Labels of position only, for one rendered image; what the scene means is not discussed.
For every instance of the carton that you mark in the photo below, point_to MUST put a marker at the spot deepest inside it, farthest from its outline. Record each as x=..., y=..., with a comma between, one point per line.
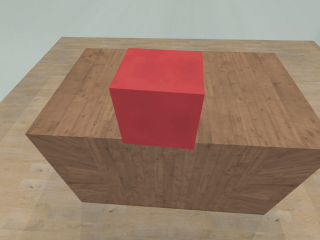
x=158, y=95

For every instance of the pedestal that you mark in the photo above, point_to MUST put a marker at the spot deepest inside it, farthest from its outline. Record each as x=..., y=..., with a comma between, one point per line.
x=257, y=140

